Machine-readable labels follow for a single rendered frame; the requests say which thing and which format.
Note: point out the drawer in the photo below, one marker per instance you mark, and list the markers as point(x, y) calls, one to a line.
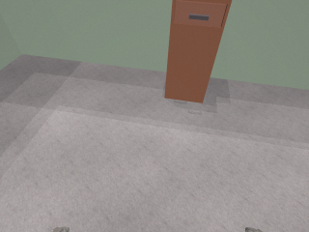
point(215, 11)

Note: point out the cabinet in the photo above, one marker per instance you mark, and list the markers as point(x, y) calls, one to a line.
point(192, 51)

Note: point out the handle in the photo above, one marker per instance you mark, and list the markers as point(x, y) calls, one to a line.
point(199, 16)

